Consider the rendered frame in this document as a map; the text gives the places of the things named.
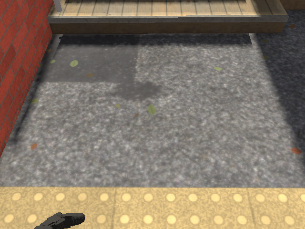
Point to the robot left hand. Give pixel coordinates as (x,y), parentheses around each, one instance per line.
(62,221)

